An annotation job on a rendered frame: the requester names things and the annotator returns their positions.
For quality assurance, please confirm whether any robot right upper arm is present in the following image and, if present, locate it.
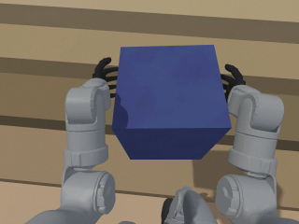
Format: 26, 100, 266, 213
215, 174, 299, 224

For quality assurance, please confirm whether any robot right forearm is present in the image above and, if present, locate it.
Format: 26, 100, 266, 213
226, 85, 285, 211

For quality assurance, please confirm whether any left robot hand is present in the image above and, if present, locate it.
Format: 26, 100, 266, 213
93, 57, 119, 98

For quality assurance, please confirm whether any right robot shin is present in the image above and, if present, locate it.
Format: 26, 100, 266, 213
164, 185, 192, 224

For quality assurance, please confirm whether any robot left forearm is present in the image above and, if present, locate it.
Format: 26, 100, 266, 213
60, 77, 111, 203

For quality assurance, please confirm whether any right robot hand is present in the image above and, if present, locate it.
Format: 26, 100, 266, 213
221, 63, 246, 103

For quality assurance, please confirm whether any carton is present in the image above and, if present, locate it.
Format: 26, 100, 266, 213
111, 45, 232, 160

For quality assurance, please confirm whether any right robot foot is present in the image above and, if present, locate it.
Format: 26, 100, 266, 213
161, 198, 173, 224

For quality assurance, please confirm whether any robot left upper arm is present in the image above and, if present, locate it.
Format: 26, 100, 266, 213
24, 170, 116, 224

